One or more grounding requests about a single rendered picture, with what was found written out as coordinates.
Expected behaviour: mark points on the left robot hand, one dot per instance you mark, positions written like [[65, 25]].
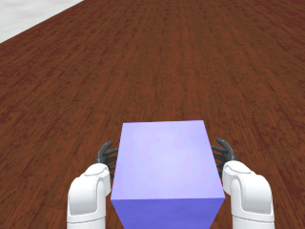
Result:
[[102, 156]]

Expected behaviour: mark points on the left robot forearm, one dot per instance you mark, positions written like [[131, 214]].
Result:
[[87, 198]]

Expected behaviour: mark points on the right robot forearm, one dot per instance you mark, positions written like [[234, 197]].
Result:
[[251, 197]]

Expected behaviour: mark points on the right robot hand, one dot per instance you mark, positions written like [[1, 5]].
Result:
[[227, 151]]

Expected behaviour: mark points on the carton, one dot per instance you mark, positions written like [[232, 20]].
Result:
[[166, 177]]

